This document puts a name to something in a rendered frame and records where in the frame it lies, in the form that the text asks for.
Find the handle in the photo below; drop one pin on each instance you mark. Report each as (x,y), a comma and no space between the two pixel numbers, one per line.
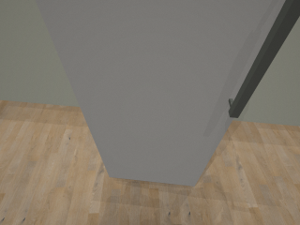
(284,23)

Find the fridge door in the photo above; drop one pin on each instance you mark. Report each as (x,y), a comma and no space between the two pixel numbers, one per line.
(153,78)

